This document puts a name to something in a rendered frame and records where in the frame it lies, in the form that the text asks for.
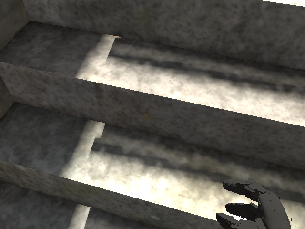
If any right robot hand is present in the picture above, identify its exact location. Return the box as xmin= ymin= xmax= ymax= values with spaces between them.
xmin=215 ymin=178 xmax=292 ymax=229

